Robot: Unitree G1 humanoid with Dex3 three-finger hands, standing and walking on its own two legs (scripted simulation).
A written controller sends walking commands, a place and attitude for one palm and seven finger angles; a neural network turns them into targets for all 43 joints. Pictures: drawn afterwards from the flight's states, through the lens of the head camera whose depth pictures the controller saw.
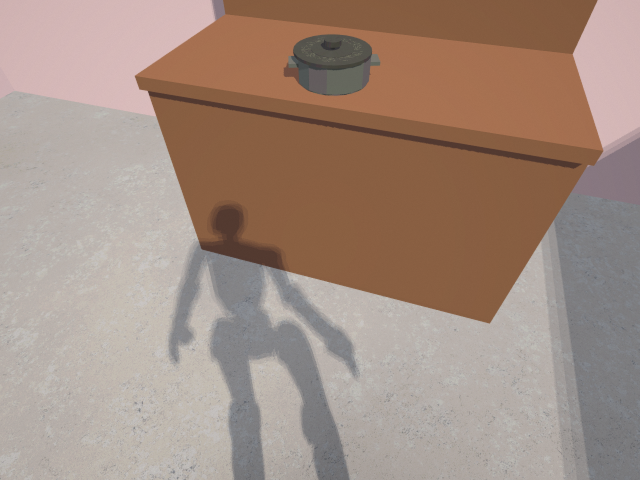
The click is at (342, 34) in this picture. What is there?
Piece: lid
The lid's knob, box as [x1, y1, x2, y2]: [324, 36, 341, 47]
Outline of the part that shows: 324,38 324,44 326,46 335,47 340,45 341,39 337,36 327,36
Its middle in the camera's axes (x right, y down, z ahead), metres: +0.03 -0.51 +1.00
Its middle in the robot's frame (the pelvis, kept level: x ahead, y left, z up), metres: +1.11 +0.03 +0.09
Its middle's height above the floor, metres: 0.87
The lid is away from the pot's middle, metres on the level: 0.00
